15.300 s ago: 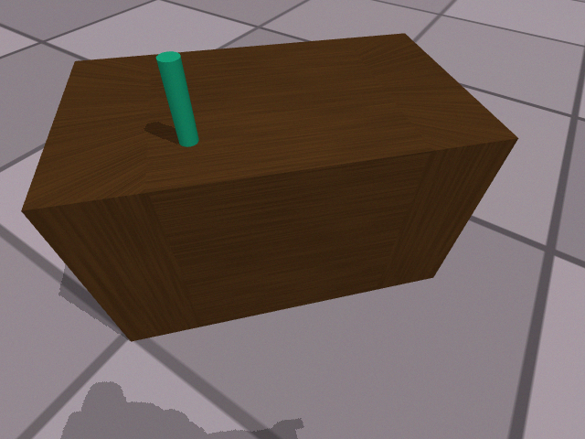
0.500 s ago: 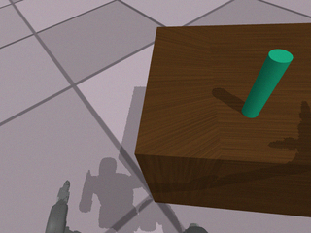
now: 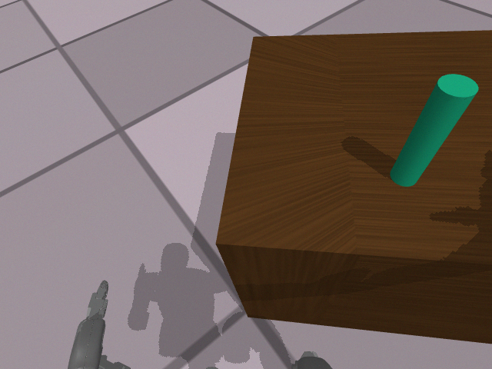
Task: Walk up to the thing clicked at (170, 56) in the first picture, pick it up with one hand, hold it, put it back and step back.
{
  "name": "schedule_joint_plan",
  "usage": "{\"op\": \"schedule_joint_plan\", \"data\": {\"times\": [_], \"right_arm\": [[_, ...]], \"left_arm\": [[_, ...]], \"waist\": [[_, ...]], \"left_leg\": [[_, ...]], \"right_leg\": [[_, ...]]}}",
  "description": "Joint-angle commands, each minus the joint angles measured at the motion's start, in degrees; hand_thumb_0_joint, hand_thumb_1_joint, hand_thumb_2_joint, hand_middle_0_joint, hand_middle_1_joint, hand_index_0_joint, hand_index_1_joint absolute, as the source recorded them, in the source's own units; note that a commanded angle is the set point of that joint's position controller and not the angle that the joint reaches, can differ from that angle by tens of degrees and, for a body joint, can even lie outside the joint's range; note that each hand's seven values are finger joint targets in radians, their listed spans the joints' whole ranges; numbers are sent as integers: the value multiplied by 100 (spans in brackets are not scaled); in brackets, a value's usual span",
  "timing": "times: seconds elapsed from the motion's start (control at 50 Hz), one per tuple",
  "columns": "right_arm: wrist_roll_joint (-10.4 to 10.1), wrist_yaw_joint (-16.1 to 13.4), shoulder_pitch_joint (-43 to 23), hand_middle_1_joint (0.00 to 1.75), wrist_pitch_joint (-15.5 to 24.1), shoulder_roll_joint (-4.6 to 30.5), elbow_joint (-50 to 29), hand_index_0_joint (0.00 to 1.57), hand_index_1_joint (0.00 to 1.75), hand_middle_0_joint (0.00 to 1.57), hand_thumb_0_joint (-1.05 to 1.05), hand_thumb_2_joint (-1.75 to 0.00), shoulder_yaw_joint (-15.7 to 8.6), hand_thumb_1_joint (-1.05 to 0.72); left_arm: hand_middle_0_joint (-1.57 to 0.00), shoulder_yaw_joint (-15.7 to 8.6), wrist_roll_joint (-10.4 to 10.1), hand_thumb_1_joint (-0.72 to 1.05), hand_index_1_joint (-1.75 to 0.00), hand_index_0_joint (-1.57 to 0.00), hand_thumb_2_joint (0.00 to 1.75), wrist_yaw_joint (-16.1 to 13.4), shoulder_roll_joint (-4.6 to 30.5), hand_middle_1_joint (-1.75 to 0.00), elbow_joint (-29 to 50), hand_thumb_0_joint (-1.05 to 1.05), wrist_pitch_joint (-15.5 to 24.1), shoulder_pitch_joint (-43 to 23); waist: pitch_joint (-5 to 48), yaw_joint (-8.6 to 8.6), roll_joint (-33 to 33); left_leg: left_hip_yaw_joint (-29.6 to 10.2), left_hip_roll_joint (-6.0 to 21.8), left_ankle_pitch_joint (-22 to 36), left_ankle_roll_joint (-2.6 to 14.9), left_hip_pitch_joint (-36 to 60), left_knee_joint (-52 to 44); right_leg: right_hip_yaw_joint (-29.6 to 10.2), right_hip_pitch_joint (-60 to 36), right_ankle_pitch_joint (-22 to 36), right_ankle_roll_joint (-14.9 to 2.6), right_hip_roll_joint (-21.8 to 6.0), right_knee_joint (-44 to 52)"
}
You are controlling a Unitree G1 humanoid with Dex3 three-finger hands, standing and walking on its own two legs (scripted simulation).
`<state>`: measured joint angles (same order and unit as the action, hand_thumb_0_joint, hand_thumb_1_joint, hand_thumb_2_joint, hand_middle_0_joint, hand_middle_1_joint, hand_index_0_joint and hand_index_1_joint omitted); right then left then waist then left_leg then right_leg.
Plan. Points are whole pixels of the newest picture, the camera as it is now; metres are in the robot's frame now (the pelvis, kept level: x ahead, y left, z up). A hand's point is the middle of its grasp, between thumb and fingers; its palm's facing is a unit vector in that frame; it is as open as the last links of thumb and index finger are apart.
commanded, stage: go down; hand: right
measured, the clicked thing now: (425, 138) +0.47 -0.28 +0.07
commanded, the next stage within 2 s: approach in 0.38 s
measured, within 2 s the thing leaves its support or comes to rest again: neither
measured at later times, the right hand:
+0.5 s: hand out of the picture +0.35 -0.45 +0.16, palm faces +0.40 +0.92 +0.02, open 17.0 cm
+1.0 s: hand (478, 180) +0.41 -0.36 +0.03, palm faces +0.30 +0.95 +0.06, open 17.2 cm
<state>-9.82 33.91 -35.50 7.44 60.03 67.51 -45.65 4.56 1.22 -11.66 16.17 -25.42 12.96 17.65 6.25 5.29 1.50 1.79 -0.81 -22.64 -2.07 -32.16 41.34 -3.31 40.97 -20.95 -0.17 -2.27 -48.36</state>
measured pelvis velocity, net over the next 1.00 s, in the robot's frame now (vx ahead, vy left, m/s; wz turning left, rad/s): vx -0.01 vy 0.00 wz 0.03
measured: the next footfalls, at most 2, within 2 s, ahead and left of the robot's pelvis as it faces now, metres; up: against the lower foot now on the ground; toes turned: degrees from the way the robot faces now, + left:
none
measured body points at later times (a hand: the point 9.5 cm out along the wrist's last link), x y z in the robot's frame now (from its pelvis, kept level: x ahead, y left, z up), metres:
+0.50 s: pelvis +0.00 +0.01 +0.00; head +0.07 -0.04 +0.44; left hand +0.16 +0.26 -0.04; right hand +0.32 -0.50 +0.16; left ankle -0.03 +0.15 -0.70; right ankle +0.02 -0.11 -0.70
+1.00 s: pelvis -0.01 +0.00 -0.03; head +0.10 -0.05 +0.41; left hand +0.14 +0.26 -0.06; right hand +0.39 -0.41 +0.03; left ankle -0.03 +0.15 -0.70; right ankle +0.02 -0.11 -0.70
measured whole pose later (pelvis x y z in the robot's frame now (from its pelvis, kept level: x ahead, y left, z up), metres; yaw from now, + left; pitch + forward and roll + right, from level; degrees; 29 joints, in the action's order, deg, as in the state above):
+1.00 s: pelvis -0.01 +0.00 -0.03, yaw +2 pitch +19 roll +4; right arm -9.0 25.1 -35.3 18.3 44.7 66.9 -41.4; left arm 2.9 3.4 -7.0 14.3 -19.1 10.0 17.5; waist 7.3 8.6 2.8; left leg 1.1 -1.4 -26.7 -1.9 -45.0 52.7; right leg -3.0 52.6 -24.1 0.1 -2.9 -57.7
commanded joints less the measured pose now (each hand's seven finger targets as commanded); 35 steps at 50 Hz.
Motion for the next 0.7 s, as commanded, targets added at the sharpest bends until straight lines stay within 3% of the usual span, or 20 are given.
{"op": "schedule_joint_plan", "data": {"times": [0.0, 0.02, 0.12, 0.14, 0.18, 0.22, 0.28, 0.34, 0.44, 0.46, 0.5, 0.52, 0.54, 0.58, 0.6, 0.62, 0.64, 0.68], "right_arm": [[-157, 9, -1377, 5, 296, 2540, -1106, 6, 5, 7, 0, -5, -281, 44], [-198, 21, -1572, 5, 308, 2597, -1312, 6, 5, 6, 0, -5, -301, 45], [-155, -21, -1453, 5, 270, 2545, -1356, 6, 5, 7, 0, -5, -301, 44], [-155, -29, -1732, 4, 301, 2546, -1579, 6, 4, 7, 0, -5, -261, 44], [-139, -26, -1568, 5, 289, 2432, -1306, 6, 5, 7, 0, -6, -169, 42], [-116, -32, -1298, 5, 265, 2377, -1141, 6, 5, 7, 0, -6, -176, 42], [-174, -30, -1551, 5, 309, 2618, -1437, 6, 5, 6, 0, -6, -329, 44], [-170, -22, -1452, 4, 309, 2487, -1362, 6, 4, 7, 0, -6, -254, 42], [-155, -8, -1697, 5, 349, 2606, -1314, 6, 5, 6, 0, -6, -251, 45], [-152, -8, -1650, 6, 345, 2527, -1286, 7, 6, 6, 0, -6, -204, 53], [-131, -45, -1809, 4, 342, 2553, -1345, 7, 4, 7, 0, -5, -202, 43], [-152, -52, -1734, 4, 318, 2425, -1255, 7, 4, 7, 0, -5, -127, 42], [-122, -48, -1431, 4, 253, 2269, -761, 7, 4, 7, 0, -5, -50, 44], [-148, -67, -1854, 4, 318, 1989, -1214, 7, 4, 7, 0, -5, 175, 45], [-111, -95, -1668, 4, 315, 1922, -871, 7, 4, 7, 0, -5, 183, 44], [-142, -83, -1547, 4, 328, 1729, -801, 7, 4, 7, 0, -5, 268, 45], [-158, -92, -1477, 4, 368, 1435, -725, 7, 4, 7, 0, -5, 402, 45], [-210, -133, -1466, 4, 486, 1175, -790, 8, 4, 8, 0, -4, 502, 45]], "left_arm": [[-5, -572, -9, -57, -5, -4, 7, -95, 1080, -4, 666, 0, 225, 94], [-5, -518, -29, -57, -5, -4, 7, -80, 1083, -4, 942, 0, 229, -14], [-5, -576, -34, -57, -6, -4, 7, -79, 1072, -4, 745, 0, 173, 101], [-5, -518, -40, -57, -6, -4, 7, -73, 1058, -4, 967, 0, 183, -73], [-5, -531, -44, -57, -6, -4, 7, -66, 1013, -4, 662, 0, 168, 63], [-4, -493, -43, -57, -5, -4, 7, -45, 962, -4, 707, 0, 166, 36], [-4, -588, -45, -57, -5, -4, 6, -65, 1076, -4, 845, 0, 176, -55], [-4, -507, -59, -56, -5, -4, 6, -56, 970, -4, 753, 0, 181, -47], [-4, -458, -46, -57, -5, -4, 6, -85, 978, -4, 660, 0, 185, -68], [-4, -488, -49, -58, -5, -2, 6, -96, 985, -3, 761, 0, 207, -160], [-6, -422, -28, -59, -7, -4, 7, -90, 944, -5, 731, 0, 196, -75], [-5, -568, -35, -59, -7, -4, 7, -100, 1043, -5, 802, 0, 195, -92], [-6, -640, 6, -59, -7, -4, 7, -83, 1063, -5, 348, 0, 152, 324], [-6, -764, -18, -59, -7, -4, 7, -80, 1239, -5, 1239, 0, 252, -334], [-6, -807, 6, -59, -7, -4, 7, -64, 1211, -5, 751, 0, 205, 75], [-5, -630, 1, -58, -6, -4, 6, -28, 1033, -5, 647, 0, 177, 172], [-6, -629, -16, -58, -7, -4, 7, 15, 996, -5, 866, 0, 204, 80], [-5, -560, -8, -57, -6, -4, 6, 68, 885, -5, 787, 0, 213, 20]], "waist": [[1926, -173, -1560], [1945, -169, -1596], [1975, -188, -1555], [1962, -197, -1613], [1629, -185, -1642], [1640, -217, -1530], [1842, -198, -1502], [1714, -169, -1453], [1785, -128, -1520], [1792, -124, -1501], [1861, -146, -1662], [1788, -85, -1572], [1644, -45, -1514], [1889, 71, -1308], [1732, 89, -1343], [1532, 48, -1240], [1556, 93, -1144], [1521, 114, -1047]], "left_leg": [[139, -119, 1506, 313, 73, -331], [144, -124, 1513, 313, 98, -354], [154, -138, 1628, 313, 124, -335], [151, -139, 1501, 325, 90, -365], [163, -141, 1340, 328, -23, -380], [136, -119, 1374, 329, 56, -387], [112, -91, 1417, 305, 197, -416], [73, -72, 1409, 290, 146, -417], [71, -66, 1439, 288, 58, -380], [82, -72, 1415, 284, 43, -378], [80, -74, 1470, 299, 50, -346], [103, -90, 1451, 296, -19, -352], [118, -94, 1490, 282, -84, -347], [105, -108, 1560, 273, -108, -331], [94, -97, 1623, 274, -224, -292], [103, -98, 1514, 274, -268, -291], [90, -106, 1455, 266, -345, -269], [85, -110, 1392, 272, -436, -169]], "right_leg": [[-18, -2081, 2131, 43, 62, 616], [-28, -2117, 2169, 41, 68, 621], [-32, -2239, 2506, 40, 67, 610], [-42, -2233, 2363, 49, 64, 656], [-40, -2121, 2147, 63, 51, 702], [-4, -1983, 1976, 23, 82, 704], [25, -2027, 1791, -17, 112, 691], [59, -1922, 1651, -50, 137, 683], [33, -1976, 1738, -34, 135, 631], [31, -2041, 1708, -34, 131, 642], [33, -2084, 1872, -5, 131, 626], [15, -2058, 1844, -13, 123, 643], [10, -2054, 1953, 7, 107, 603], [-17, -2152, 2015, -13, 90, 567], [16, -2068, 2054, -26, 89, 502], [16, -1899, 1872, -40, 102, 511], [2, -1896, 1790, -37, 96, 489], [19, -1705, 1627, -71, 91, 442]]}}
